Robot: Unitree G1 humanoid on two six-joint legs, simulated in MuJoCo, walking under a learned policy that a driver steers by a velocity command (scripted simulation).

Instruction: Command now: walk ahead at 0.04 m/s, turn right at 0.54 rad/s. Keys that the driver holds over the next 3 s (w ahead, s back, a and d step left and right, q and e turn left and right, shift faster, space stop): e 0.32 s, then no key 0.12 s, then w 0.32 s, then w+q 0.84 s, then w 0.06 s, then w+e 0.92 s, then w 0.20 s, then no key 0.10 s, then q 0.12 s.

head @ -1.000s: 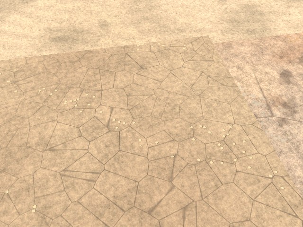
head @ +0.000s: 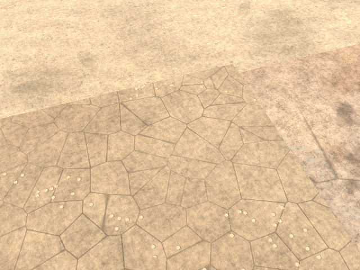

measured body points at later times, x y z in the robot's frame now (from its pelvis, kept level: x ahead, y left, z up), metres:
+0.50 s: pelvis +0.03 -0.01 +0.00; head +0.06 -0.02 +0.45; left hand +0.23 +0.23 -0.10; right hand +0.09 -0.31 -0.12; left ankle +0.07 +0.12 -0.72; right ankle +0.03 -0.11 -0.74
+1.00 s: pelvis +0.16 -0.07 -0.01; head +0.20 -0.08 +0.44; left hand +0.45 +0.10 -0.08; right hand +0.05 -0.33 -0.14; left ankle +0.06 +0.11 -0.72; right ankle +0.20 -0.20 -0.74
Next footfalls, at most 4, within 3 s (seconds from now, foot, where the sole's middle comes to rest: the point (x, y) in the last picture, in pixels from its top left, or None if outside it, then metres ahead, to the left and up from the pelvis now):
0.02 right None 0.07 -0.11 -0.77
0.54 left None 0.10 0.11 -0.77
0.96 right None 0.23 -0.22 -0.77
1.46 left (186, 245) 0.57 0.02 -0.77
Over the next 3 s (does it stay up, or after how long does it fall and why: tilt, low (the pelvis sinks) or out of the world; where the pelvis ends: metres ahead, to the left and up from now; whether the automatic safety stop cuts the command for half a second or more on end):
stays up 1.31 -0.11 -0.01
